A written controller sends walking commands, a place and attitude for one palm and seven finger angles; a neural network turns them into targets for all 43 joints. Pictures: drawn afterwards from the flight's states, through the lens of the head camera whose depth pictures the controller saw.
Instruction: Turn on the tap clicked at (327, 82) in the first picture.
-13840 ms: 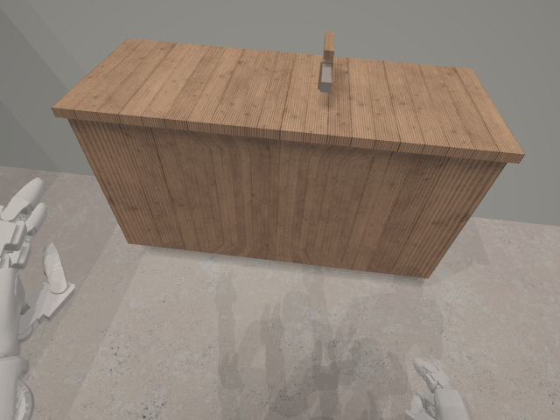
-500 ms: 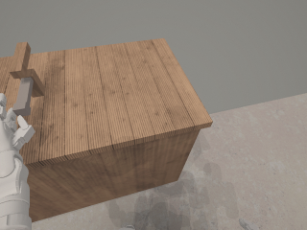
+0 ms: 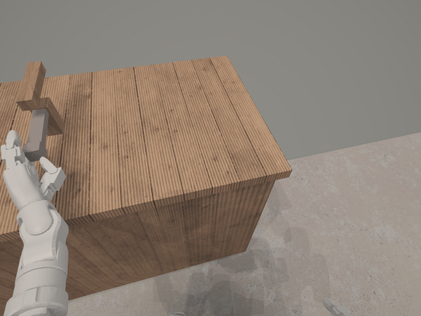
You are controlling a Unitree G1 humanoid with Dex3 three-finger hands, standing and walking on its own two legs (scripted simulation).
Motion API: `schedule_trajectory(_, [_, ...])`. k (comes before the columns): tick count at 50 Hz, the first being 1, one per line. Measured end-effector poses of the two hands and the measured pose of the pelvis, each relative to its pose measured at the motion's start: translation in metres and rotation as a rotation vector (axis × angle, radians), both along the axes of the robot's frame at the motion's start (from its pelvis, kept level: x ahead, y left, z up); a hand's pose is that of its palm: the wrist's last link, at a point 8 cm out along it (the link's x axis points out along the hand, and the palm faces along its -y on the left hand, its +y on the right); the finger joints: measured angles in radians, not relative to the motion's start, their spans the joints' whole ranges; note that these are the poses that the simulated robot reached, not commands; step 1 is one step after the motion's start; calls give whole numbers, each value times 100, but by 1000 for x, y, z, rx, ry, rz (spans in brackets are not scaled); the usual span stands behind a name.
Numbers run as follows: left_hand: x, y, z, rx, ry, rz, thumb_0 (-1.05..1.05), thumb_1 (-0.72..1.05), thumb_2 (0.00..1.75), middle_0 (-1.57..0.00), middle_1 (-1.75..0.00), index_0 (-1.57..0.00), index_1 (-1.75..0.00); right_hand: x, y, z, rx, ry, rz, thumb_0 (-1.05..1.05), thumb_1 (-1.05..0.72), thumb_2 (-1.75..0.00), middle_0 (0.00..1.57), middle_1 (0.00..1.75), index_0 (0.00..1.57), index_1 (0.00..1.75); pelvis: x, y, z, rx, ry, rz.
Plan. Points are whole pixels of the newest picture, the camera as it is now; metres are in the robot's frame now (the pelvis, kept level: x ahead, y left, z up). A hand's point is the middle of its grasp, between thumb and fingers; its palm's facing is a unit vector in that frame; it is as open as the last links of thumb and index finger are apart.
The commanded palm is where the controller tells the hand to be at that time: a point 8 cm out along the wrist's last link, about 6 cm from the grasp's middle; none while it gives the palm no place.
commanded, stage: push the lever round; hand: left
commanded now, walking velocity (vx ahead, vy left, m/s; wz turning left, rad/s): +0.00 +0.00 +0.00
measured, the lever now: (35, 151) +0.39 +0.36 +0.08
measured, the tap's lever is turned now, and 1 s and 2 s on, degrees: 2 26 56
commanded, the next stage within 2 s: none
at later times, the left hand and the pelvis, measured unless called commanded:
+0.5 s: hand (74, 164) +0.37 +0.28 +0.07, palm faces +0.72 -0.69 -0.07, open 8.0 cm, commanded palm +0.34 +0.29 +0.07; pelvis +0.00 -0.01 +0.00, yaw +1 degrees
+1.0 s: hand (97, 151) +0.40 +0.25 +0.07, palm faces +0.79 -0.61 -0.07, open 8.0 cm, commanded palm +0.36 +0.26 +0.07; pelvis +0.00 -0.01 +0.00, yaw +1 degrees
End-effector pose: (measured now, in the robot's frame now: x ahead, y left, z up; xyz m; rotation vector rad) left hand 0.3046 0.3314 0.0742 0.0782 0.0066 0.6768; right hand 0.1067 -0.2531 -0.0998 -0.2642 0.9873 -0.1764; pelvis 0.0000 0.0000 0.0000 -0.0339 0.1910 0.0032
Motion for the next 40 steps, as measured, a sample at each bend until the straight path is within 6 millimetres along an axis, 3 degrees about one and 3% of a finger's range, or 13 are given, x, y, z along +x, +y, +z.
schedule_trajectory(15, [9, -22, 0, -3, -5, 72, 2, 90, 90, -16, -15, -10, -15, 3, 0, -3, 11, 11, 14, 1, -91, -90, 20, 30, 21, 30, 0, -4, 0, 3, 1, 8])
schedule_trajectory(26, [16, -28, 1, -6, 1, 133, 2, 90, 90, -15, -15, -12, -15, -6, -4, -5, 10, 38, 7, 1, -91, -90, 20, 30, 21, 30, -3, -7, -1, 4, 5, 13])
schedule_trajectory(40, [34, -53, 1, -14, 7, 189, 2, 88, 92, -15, -15, -10, -15, -18, -7, -10, 16, 75, -4, 1, -91, -90, 20, 30, 21, 30, -5, -10, -1, 6, 17, 16])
